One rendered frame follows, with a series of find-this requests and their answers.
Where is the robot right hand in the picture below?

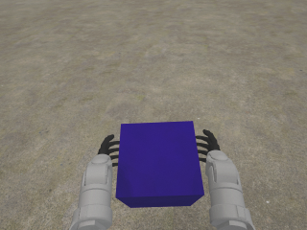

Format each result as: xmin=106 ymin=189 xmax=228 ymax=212
xmin=195 ymin=129 xmax=220 ymax=163

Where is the robot left forearm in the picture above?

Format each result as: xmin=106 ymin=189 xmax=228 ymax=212
xmin=69 ymin=153 xmax=113 ymax=230

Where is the robot left hand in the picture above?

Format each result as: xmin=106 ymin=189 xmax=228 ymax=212
xmin=98 ymin=134 xmax=120 ymax=167

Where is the robot right forearm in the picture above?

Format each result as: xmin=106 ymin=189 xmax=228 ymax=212
xmin=205 ymin=149 xmax=255 ymax=230

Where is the carton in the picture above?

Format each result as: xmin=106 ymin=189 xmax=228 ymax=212
xmin=115 ymin=121 xmax=204 ymax=208

